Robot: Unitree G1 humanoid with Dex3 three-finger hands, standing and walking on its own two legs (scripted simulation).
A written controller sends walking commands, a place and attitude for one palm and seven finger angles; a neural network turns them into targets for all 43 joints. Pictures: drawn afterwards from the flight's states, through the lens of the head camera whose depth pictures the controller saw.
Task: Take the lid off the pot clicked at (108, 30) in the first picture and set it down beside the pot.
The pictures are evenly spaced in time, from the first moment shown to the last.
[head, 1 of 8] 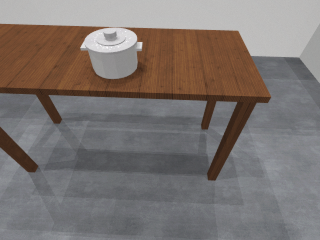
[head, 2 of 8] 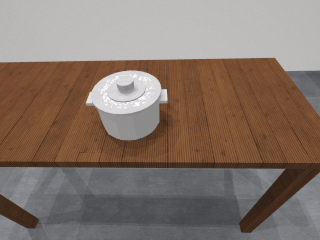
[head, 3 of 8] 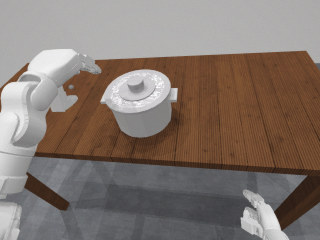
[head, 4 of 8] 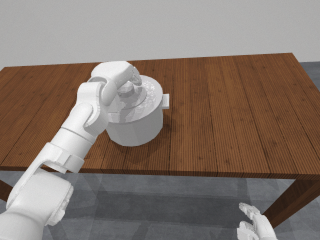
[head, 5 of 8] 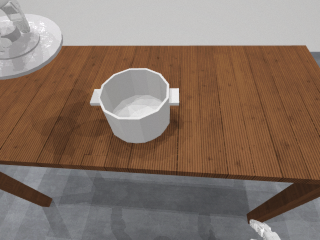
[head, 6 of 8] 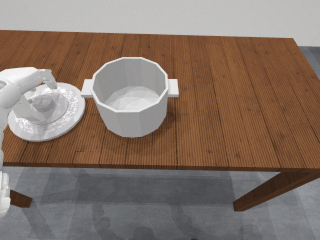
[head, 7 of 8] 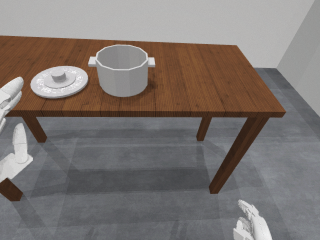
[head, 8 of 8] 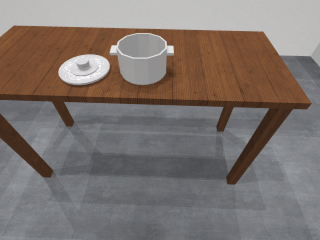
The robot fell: no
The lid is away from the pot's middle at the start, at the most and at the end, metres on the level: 0.00 0.24 0.23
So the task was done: yes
